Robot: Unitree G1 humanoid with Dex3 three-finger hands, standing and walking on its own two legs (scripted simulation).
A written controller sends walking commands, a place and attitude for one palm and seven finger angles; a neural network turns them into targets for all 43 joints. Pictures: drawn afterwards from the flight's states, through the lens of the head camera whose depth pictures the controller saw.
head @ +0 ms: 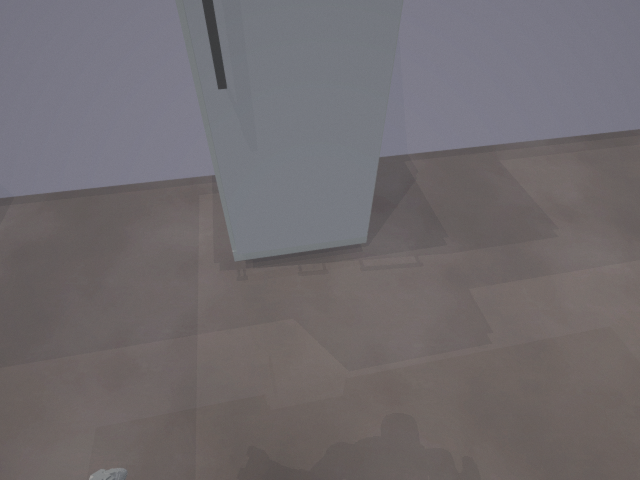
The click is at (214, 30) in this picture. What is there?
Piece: fridge door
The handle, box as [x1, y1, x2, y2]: [202, 0, 226, 88]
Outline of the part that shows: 202,0 218,88 226,88 212,0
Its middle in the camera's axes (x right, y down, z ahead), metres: -0.25 -0.55 +0.83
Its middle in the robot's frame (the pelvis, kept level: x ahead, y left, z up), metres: +1.00 +0.31 +0.25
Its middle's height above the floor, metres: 1.02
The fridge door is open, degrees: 0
